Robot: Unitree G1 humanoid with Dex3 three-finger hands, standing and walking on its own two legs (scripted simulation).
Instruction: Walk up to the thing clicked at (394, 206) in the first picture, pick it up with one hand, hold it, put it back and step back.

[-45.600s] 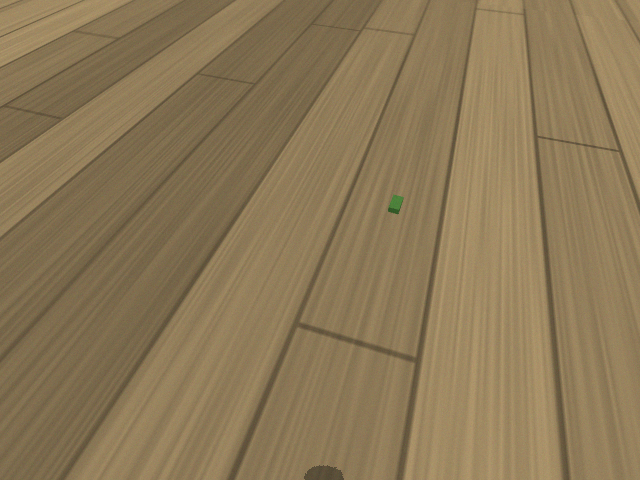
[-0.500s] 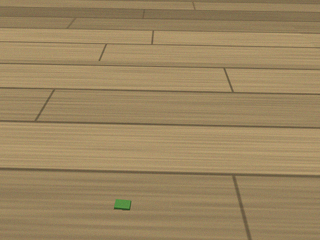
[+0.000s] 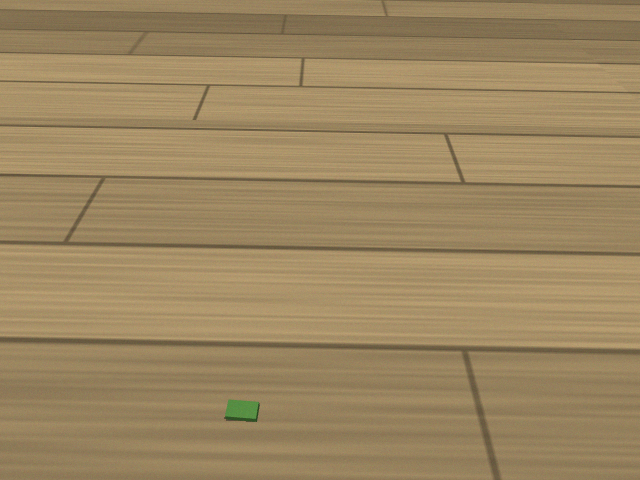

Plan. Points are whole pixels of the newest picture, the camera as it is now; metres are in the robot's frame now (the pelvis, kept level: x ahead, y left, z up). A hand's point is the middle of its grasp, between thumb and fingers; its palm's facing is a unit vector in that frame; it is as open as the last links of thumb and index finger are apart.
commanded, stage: stand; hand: left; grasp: from above
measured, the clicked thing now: (242, 410) +0.47 +0.22 -0.77
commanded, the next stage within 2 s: step back in 0.36 s
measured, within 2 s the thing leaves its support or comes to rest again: neither
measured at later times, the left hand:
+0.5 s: hand out of the picture +0.08 +0.26 -0.16, palm faces +0.00 -0.93 -0.37, open 7.4 cm
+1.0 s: hand out of the picture +0.03 +0.29 -0.18, palm faces -0.11 -0.91 -0.39, open 7.4 cm
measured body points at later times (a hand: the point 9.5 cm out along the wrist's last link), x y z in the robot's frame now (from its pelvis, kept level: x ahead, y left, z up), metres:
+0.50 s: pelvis -0.02 +0.00 -0.01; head +0.03 -0.01 +0.44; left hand +0.08 +0.31 -0.13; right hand +0.07 -0.31 -0.14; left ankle -0.01 +0.14 -0.74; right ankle -0.01 -0.12 -0.75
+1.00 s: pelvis -0.10 +0.03 -0.03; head -0.03 +0.03 +0.42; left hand +0.04 +0.33 -0.15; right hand -0.03 -0.28 -0.15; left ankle -0.05 +0.14 -0.75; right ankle -0.12 -0.09 -0.75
